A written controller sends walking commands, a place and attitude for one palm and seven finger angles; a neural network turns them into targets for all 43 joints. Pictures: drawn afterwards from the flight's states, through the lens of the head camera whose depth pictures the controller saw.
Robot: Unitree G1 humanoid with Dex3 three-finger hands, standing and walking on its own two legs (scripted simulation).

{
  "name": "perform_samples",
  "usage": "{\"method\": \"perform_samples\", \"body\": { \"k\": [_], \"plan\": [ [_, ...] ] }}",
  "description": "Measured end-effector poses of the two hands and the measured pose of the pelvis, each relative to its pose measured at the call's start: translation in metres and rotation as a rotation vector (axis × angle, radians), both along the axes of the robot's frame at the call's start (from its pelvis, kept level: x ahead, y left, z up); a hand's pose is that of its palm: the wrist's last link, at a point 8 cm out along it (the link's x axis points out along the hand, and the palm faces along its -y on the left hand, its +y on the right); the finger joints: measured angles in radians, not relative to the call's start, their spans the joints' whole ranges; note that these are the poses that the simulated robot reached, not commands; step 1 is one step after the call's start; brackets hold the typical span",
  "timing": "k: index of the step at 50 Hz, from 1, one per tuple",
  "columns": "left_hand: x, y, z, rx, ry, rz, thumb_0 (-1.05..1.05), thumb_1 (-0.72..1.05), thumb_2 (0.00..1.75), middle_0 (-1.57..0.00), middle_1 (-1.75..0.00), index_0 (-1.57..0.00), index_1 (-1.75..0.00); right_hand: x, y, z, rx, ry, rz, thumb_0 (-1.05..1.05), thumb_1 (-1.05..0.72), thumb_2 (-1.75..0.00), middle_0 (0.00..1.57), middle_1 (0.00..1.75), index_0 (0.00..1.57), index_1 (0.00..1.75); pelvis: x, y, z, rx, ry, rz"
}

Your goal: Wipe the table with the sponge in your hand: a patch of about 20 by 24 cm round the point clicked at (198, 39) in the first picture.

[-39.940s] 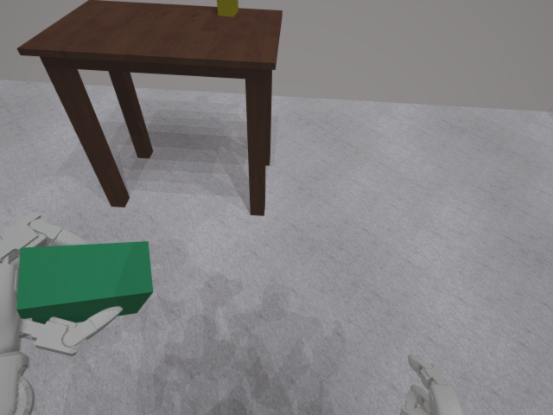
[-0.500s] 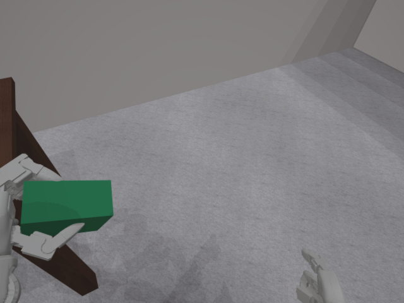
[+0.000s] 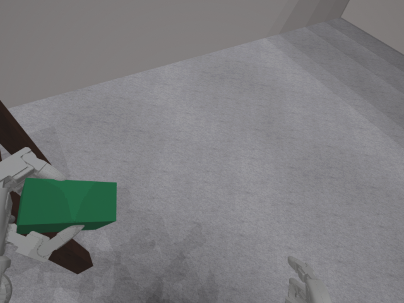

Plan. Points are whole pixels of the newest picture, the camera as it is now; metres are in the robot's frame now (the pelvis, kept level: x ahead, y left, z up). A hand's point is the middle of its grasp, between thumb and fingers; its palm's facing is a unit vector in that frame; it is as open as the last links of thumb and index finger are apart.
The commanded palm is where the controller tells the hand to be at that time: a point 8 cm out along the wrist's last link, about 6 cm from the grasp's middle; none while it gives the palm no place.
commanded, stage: come to a stop and stand still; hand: left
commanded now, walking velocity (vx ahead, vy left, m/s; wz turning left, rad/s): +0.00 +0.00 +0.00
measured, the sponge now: (79, 207) +0.24 +0.21 +0.11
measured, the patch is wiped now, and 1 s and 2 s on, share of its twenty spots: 0.95 0.95 0.95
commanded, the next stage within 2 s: look again from close up in 0.54 s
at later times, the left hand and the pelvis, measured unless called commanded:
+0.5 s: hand out of the picture +0.20 +0.27 +0.17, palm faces +0.43 -0.82 -0.39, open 9.6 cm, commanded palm +0.14 +0.30 +0.18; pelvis -0.01 +0.02 +0.00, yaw +1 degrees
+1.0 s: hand (18, 218) +0.20 +0.25 +0.16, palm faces +0.41 -0.83 -0.39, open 9.6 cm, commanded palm +0.15 +0.28 +0.18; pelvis -0.01 +0.00 +0.00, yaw +1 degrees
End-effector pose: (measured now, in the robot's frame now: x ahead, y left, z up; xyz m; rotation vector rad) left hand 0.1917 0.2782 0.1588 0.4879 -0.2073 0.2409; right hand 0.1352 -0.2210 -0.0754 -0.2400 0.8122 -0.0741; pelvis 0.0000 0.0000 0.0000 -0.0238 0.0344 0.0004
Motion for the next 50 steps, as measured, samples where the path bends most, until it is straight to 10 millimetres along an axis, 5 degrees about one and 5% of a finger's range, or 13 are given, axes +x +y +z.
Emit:
{"method": "perform_samples", "body": {
  "k": [7, 17, 25, 50],
  "plan": [
    [-0.009, 0.030, 0.022, 0.060, -0.102, 0.082, -0.01, -0.49, 1.09, -0.78, -1.41, -0.79, -1.36, 0.008, 0.000, 0.004, -0.041, -0.017, 0.012, 0.01, -0.91, -0.89, 0.20, 0.30, 0.20, 0.30, -0.002, 0.011, -0.001, -0.008, -0.001, 0.011],
    [-0.024, 0.031, 0.012, -0.015, -0.086, 0.089, -0.01, -0.49, 1.09, -0.77, -1.41, -0.79, -1.36, 0.033, 0.025, 0.019, -0.016, -0.134, 0.050, 0.01, -0.91, -0.89, 0.20, 0.30, 0.20, 0.30, -0.010, 0.019, 0.000, -0.005, -0.012, 0.010],
    [-0.034, 0.031, 0.020, -0.014, -0.107, 0.129, -0.01, -0.49, 1.09, -0.78, -1.41, -0.79, -1.36, 0.032, 0.038, 0.018, 0.018, -0.138, 0.088, 0.01, -0.91, -0.89, 0.20, 0.30, 0.20, 0.30, -0.014, 0.016, 0.002, -0.001, -0.015, 0.017],
    [-0.032, 0.012, 0.012, -0.039, -0.051, 0.131, -0.01, -0.49, 1.09, -0.78, -1.41, -0.79, -1.36, 0.020, -0.007, 0.015, -0.033, -0.099, 0.001, 0.01, -0.91, -0.89, 0.20, 0.30, 0.20, 0.30, -0.007, -0.001, 0.004, -0.006, -0.015, 0.026]
  ]
}}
